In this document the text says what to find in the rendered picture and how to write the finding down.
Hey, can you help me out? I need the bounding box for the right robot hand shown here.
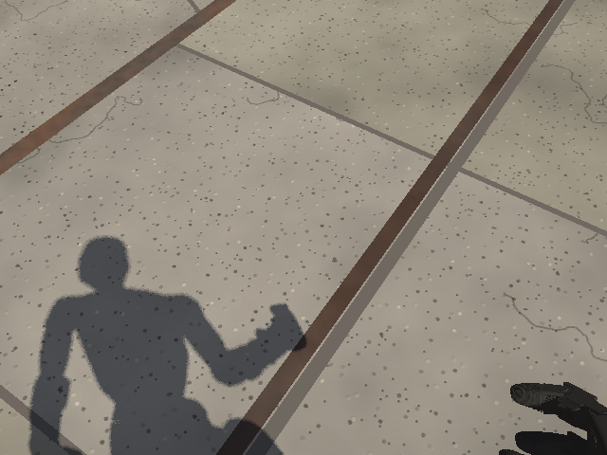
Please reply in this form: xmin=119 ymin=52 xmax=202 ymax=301
xmin=499 ymin=382 xmax=607 ymax=455

